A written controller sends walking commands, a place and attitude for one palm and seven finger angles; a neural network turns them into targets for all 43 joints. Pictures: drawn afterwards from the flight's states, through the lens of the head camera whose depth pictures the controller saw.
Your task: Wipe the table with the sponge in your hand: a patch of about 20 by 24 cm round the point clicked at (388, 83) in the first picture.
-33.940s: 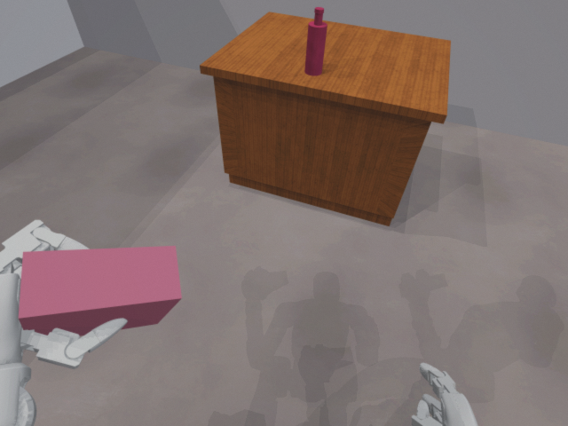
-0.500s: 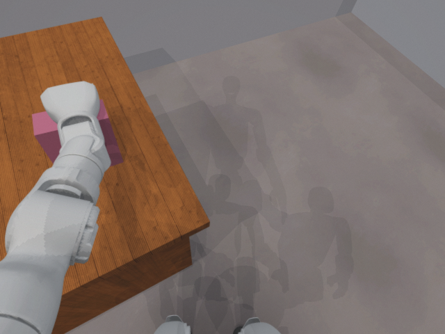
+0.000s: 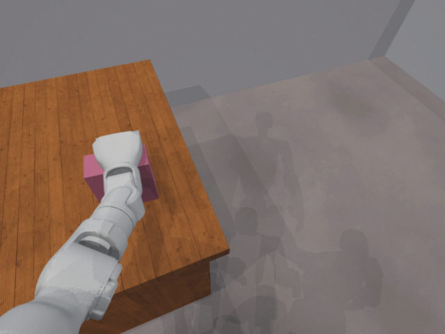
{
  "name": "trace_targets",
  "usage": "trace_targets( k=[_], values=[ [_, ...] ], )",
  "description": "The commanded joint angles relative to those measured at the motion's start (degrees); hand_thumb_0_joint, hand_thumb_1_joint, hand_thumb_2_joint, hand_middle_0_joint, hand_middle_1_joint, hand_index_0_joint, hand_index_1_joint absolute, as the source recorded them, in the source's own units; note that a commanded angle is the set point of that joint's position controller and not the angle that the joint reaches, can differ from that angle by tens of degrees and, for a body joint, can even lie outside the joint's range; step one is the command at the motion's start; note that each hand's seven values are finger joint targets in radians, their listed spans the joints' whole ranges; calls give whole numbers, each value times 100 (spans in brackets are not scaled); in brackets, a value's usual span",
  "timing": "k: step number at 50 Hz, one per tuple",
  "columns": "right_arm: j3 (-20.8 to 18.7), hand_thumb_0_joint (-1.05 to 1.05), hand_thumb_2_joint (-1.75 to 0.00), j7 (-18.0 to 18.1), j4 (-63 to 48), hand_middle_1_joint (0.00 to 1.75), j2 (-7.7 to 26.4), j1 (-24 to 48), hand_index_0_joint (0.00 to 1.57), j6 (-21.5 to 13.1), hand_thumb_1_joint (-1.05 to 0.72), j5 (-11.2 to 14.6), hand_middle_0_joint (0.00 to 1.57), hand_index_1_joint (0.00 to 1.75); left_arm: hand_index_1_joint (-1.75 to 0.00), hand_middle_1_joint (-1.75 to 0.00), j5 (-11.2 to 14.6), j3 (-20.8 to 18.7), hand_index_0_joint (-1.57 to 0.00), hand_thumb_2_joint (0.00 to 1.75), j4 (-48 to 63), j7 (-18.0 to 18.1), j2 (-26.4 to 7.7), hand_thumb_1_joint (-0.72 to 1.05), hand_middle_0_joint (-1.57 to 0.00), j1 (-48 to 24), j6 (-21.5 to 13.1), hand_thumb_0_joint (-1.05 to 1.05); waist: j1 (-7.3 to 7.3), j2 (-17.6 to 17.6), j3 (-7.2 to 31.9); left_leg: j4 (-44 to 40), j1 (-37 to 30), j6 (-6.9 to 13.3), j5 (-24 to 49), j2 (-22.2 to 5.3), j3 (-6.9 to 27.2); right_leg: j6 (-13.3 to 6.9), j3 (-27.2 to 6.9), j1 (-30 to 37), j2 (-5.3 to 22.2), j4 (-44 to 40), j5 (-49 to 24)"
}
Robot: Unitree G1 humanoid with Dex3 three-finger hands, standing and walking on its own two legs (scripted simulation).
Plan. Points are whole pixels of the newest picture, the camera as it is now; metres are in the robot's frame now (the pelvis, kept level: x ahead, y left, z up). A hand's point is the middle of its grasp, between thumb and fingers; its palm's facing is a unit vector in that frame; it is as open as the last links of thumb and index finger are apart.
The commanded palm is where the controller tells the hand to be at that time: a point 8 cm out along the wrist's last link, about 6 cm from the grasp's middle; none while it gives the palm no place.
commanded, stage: wipe back along the third lane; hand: left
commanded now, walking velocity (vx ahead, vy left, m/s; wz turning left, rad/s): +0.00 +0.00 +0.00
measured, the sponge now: (126, 184) +0.43 +0.23 -0.04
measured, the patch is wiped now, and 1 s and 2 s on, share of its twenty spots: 1.00 1.00 1.00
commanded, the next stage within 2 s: slide back across to the middle lane in 1.40 s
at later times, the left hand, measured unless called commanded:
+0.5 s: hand (131, 189) +0.38 +0.19 +0.01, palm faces -0.05 -0.01 -1.00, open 9.8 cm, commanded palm +0.34 +0.17 +0.04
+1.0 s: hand (140, 208) +0.34 +0.17 +0.01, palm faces -0.05 +0.00 -1.00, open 9.8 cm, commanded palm +0.29 +0.15 +0.04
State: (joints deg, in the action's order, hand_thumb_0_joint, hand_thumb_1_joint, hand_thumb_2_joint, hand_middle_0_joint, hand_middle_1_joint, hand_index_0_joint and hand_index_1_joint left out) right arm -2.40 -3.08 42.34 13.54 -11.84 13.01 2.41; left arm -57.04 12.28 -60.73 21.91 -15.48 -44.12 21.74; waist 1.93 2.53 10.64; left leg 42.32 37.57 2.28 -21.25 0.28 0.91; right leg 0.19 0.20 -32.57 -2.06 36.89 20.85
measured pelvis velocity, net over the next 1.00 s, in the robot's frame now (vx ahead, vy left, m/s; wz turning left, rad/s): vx -0.01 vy -0.02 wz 0.03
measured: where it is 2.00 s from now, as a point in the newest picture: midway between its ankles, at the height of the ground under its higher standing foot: outside the picture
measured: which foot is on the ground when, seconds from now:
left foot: down 0.00-1.00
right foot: down 0.00-1.00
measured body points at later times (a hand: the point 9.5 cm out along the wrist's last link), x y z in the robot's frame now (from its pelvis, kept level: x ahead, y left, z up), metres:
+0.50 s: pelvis +0.00 -0.02 +0.01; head +0.03 -0.02 +0.46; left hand +0.38 +0.19 +0.07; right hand +0.16 -0.26 -0.11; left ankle -0.02 +0.09 -0.71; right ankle -0.04 -0.13 -0.71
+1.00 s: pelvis -0.01 -0.02 +0.01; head +0.00 -0.04 +0.46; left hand +0.34 +0.17 +0.07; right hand +0.16 -0.25 -0.11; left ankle -0.02 +0.09 -0.71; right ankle -0.04 -0.13 -0.71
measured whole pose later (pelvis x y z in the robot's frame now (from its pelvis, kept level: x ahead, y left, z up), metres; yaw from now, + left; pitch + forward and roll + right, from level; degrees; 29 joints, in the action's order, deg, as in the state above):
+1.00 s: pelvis -0.01 -0.02 +0.01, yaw +2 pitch +8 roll -1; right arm -1.6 -2.0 39.7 13.6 -6.5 15.4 4.2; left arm -57.3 20.0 -41.6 21.4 -9.2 -25.0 27.9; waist -2.0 3.1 8.5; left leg 37.1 26.7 0.6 -18.7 0.7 1.7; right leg -1.6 1.0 -23.1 -1.6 35.3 20.4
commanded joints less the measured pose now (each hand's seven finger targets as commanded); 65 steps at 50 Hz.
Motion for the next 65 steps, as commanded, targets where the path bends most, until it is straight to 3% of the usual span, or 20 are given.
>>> trace_targets(
  k=[1, 3, 6, 10, 16, 21, 27, 30, 35, 36, 38, 42, 45, 48, 49, 52, 59, 60, 63, 65],
  values=[
    [-256, 0, -90, 0, -484, 30, 832, 42, 20, -26, -90, 21, 20, 30, -160, -160, 69, 215, -120, 130, 424, -185, 175, 10, -120, -698, 67, 0, 144, -333, 1395, -363, -1782, -81, 2905, -126, 60, -358, 317, 616, -164, -240, -2741],
    [-247, 0, -90, 17, -517, 30, 817, 170, 20, 13, -90, 30, 20, 30, -160, -160, 92, 292, -120, 130, 618, -188, 281, 10, -120, -818, 111, 0, 163, -349, 1367, -404, -1768, -71, 2894, -107, 38, -367, 294, 739, -135, -248, -2876],
    [-204, 0, -90, 45, -553, 30, 844, 280, 20, 73, -90, 35, 20, 30, -160, -160, 63, 129, -120, 130, 645, -179, 25, 10, -120, -429, 230, 0, 44, -526, 1375, -446, -1689, -54, 2810, -39, -10, -369, 247, 1076, -104, -286, -3126],
    [-186, 0, -90, 65, -639, 30, 806, 462, 20, 107, -90, 61, 20, 30, -160, -160, 46, 380, -120, 130, 925, -231, 288, 10, -120, -241, 302, 0, 31, -450, 1304, -489, -1796, -58, 2845, -8, -15, -378, 251, 1137, -89, -321, -3184],
    [-145, 0, -90, 114, -783, 30, 797, 662, 20, 101, -90, 89, 20, 30, -160, -160, 103, 226, -120, 130, 1276, -268, 96, 10, -120, 421, 321, 0, -115, -616, 1314, -561, -1740, -51, 2750, 70, -84, -371, 176, 1587, -45, -381, -3532],
    [-130, 0, -90, 134, -840, 30, 784, 797, 20, 91, -90, 129, 20, 30, -160, -160, 90, 444, -120, 130, 1537, -287, 279, 10, -120, 411, 404, 0, -68, -580, 967, -678, -1766, -48, 2470, 83, -67, -390, 191, 1465, -55, -489, -3203],
    [-125, 0, -90, 142, -881, 30, 787, 881, 20, 52, -90, 161, 20, 30, -160, -160, 78, 388, -120, 130, 1629, -301, 219, 10, -120, 729, 442, 0, -168, -609, 924, -741, -1774, -56, 2272, 99, -34, -421, 193, 1473, -62, -508, -2909],
    [-131, 0, -90, 135, -922, 30, 770, 952, 20, 38, -90, 165, 20, 30, -160, -160, 85, 605, -120, 130, 1815, -316, 459, 10, -120, 736, 416, 0, -158, -484, 967, -766, -1825, -52, 2179, 106, -50, -432, 194, 1438, -69, -503, -2754],
    [-137, 0, -90, 138, -947, 30, 761, 1027, 20, 19, -90, 183, 20, 30, -160, -160, 114, 683, -120, 130, 1840, -306, 577, 10, -120, 794, 466, 0, -162, -659, 752, -837, -1756, -36, 1881, 102, -30, -430, 206, 1344, -78, -563, -2405],
    [-135, 0, -90, 145, -938, 30, 777, 1049, 20, 16, -90, 183, 20, 30, -160, -160, 97, 575, -120, 130, 1847, -296, 447, 10, -120, 797, 482, 0, -184, -681, 744, -844, -1737, -41, 1827, 105, -27, -426, 189, 1347, -71, -582, -2346],
    [-142, 0, -90, 145, -975, 30, 733, 1109, 20, 5, -90, 195, 20, 30, -160, -160, 109, 731, -120, 130, 1953, -310, 655, 10, -120, 700, 474, 0, -170, -681, 810, -859, -1778, -34, 1864, 98, -22, -438, 201, 1367, -72, -552, -2330],
    [-127, 0, -90, 141, -980, 30, 755, 1141, 20, -8, -90, 184, 20, 30, -160, -160, 107, 641, -120, 130, 1924, -287, 545, 10, -120, 1009, 487, 0, -235, -756, 737, -842, -1701, -32, 1721, 126, -47, -433, 159, 1398, -69, -568, -2301],
    [-135, 0, -90, 124, -1049, 30, 729, 1215, 20, -10, -90, 187, 20, 30, -160, -160, 114, 765, -120, 130, 2081, -285, 705, 10, -120, 1269, 497, 0, -285, -699, 753, -850, -1749, -34, 1755, 124, -48, -442, 162, 1408, -69, -547, -2274],
    [-130, 0, -90, 90, -1091, 30, 686, 1295, 20, 0, -90, 211, 20, 30, -160, -160, 149, 1037, -120, 130, 2290, -334, 977, 10, -120, 1105, 544, 0, -227, -697, 782, -861, -1816, -22, 1815, 105, -39, -458, 200, 1409, -81, -526, -2296],
    [-139, 0, -90, 84, -1071, 30, 730, 1271, 20, 6, -90, 202, 20, 30, -160, -160, 130, 792, -120, 130, 2199, -310, 704, 10, -120, 1350, 559, 0, -289, -772, 617, -848, -1767, -29, 1728, 112, -27, -458, 180, 1366, -94, -542, -2207],
    [-109, 0, -90, 86, -1157, 30, 714, 1392, 20, 9, -90, 209, 20, 30, -160, -160, 166, 862, -120, 130, 2425, -313, 759, 10, -120, 1660, 614, 0, -354, -791, 684, -861, -1738, -26, 1706, 144, -75, -440, 140, 1532, -58, -556, -2325],
    [-95, 0, -90, 97, -1153, 30, 699, 1489, 20, 23, -90, 229, 20, 30, -160, -160, 140, 1011, -120, 130, 2565, -382, 824, 10, -120, 1334, 709, 0, -272, -754, 435, -882, -1806, -6, 1565, 135, -46, -445, 152, 1325, -78, -576, -2045],
    [-84, 0, -90, 111, -1132, 30, 726, 1458, 20, 16, -90, 219, 20, 30, -160, -160, 128, 816, -120, 130, 2514, -365, 644, 10, -120, 1394, 707, 0, -307, -823, 487, -877, -1773, -12, 1585, 138, -62, -445, 131, 1395, -67, -556, -2151],
    [-72, 0, -90, 145, -1199, 30, 683, 1519, 20, 1, -90, 219, 20, 30, -160, -160, 148, 902, -120, 130, 2679, -411, 752, 10, -120, 1390, 664, 0, -314, -833, 756, -828, -1752, -11, 1726, 166, -90, -433, 70, 1608, -28, -501, -2505],
    [-81, 0, -90, 158, -1175, 30, 712, 1463, 20, -25, -90, 194, 20, 30, -160, -160, 114, 691, -120, 130, 2609, -373, 564, 10, -120, 1727, 609, 0, -370, -890, 731, -767, -1736, -13, 1800, 187, -118, -422, 25, 1670, -22, -481, -2732]
  ],
)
